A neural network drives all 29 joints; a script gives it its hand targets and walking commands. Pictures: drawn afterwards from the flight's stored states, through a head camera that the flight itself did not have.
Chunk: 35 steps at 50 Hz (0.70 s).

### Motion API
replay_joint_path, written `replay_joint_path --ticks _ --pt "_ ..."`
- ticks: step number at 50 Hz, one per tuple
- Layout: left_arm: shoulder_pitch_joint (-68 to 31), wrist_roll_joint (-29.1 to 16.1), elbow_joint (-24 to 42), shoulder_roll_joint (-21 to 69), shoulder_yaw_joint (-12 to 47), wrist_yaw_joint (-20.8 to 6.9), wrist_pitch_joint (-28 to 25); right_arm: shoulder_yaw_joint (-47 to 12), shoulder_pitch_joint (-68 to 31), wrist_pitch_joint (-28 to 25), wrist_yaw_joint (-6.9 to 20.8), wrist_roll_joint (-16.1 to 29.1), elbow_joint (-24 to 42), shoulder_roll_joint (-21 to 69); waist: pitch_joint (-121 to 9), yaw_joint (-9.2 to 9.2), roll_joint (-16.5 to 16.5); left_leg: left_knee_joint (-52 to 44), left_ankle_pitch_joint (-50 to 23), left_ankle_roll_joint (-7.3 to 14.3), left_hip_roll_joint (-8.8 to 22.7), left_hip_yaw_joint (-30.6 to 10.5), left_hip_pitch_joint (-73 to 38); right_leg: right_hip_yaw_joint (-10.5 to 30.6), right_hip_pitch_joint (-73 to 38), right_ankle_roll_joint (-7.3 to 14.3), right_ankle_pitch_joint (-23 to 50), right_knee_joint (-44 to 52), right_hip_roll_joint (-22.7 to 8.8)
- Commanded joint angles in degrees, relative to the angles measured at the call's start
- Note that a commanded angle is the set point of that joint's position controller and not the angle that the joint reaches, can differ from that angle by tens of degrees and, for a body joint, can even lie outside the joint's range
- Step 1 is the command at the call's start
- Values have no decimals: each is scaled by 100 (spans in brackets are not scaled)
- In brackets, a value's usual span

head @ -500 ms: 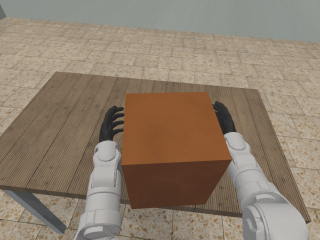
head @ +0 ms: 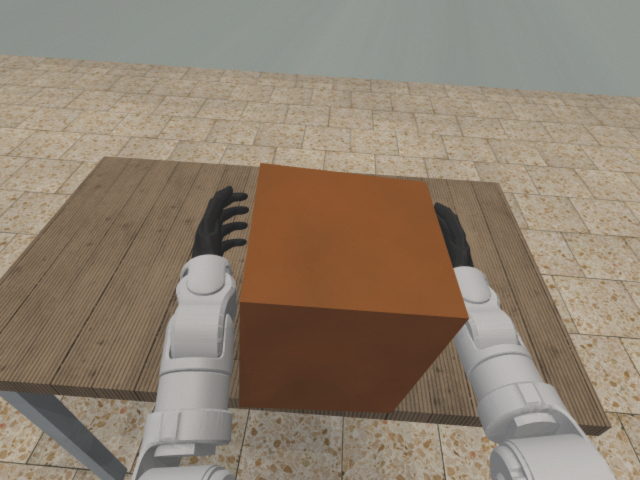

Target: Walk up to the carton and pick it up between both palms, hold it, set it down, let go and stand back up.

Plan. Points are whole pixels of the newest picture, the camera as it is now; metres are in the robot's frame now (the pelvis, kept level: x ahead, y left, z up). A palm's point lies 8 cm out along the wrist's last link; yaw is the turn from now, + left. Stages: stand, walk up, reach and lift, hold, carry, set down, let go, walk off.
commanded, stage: reach and lift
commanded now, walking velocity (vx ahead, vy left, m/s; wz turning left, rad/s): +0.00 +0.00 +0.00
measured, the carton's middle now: (330, 296) +0.35 +0.01 +0.07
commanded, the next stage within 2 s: none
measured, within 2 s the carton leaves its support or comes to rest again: neither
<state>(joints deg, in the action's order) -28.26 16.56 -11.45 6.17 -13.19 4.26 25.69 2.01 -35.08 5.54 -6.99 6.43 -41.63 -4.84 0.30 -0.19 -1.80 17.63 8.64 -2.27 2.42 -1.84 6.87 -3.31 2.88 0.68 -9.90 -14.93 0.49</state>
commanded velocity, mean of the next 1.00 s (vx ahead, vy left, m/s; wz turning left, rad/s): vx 0.00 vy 0.00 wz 0.00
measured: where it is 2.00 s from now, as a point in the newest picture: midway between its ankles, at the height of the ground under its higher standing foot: outside the picture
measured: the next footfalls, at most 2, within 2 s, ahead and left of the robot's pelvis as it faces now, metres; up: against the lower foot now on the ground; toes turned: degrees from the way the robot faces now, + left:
none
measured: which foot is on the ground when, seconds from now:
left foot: down 0.00-1.00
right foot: down 0.00-1.00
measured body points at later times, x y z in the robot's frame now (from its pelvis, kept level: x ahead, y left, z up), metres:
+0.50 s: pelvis +0.00 +0.01 +0.00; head -0.03 +0.03 +0.45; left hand +0.37 +0.16 +0.17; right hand +0.38 -0.14 +0.15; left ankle +0.01 +0.14 -0.75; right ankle -0.02 -0.11 -0.75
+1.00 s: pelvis -0.01 +0.02 +0.00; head -0.06 +0.04 +0.45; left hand +0.37 +0.16 +0.21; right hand +0.37 -0.14 +0.18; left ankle +0.01 +0.14 -0.75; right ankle -0.02 -0.11 -0.75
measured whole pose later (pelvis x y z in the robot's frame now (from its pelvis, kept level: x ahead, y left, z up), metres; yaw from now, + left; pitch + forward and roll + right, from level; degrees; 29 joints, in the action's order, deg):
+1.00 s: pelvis -0.01 +0.02 +0.00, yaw -1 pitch -8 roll -1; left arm -37.1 18.4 -7.7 2.5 -15.4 -1.9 40.4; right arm 2.3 -40.2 18.9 -10.4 11.3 -35.4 -4.6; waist 0.6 4.0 -3.2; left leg 18.6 9.4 -0.8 1.3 -0.8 1.7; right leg -2.4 -2.5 -0.7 -9.8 -14.8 -0.6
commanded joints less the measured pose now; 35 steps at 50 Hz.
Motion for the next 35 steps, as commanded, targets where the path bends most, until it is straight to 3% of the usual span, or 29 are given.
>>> replay_joint_path --ticks 1,9,16,22,35 --pt "-2762 -350 119 2937 2212 -879 22 -1540 -4003 -298 598 85 1594 2988 -1861 8 77 25 -1446 85 -401 341 -937 -211 -392 -254 1128 42 282" --pt "-2899 -247 80 2780 1983 -1061 326 -1427 -4179 -112 554 131 1598 3007 -1681 75 73 -19 -1345 104 -448 427 -1002 -236 -524 -293 1080 68 289" --pt "-3054 -319 359 2727 2142 -1165 496 -1560 -4213 49 402 287 1881 3098 -1793 260 131 61 -1513 63 -485 406 -1133 -247 -703 -350 1448 12 285" --pt "-3144 -392 520 2722 2274 -1209 639 -1793 -4376 208 294 499 2232 3177 -1901 284 166 108 -1588 47 -505 372 -1155 -239 -788 -371 1605 -25 297" --pt "-3389 -387 621 2663 2217 -1293 1055 -1826 -4518 627 170 736 2381 3156 -1694 400 194 77 -1482 34 -490 376 -1243 -225 -701 -338 1312 58 330"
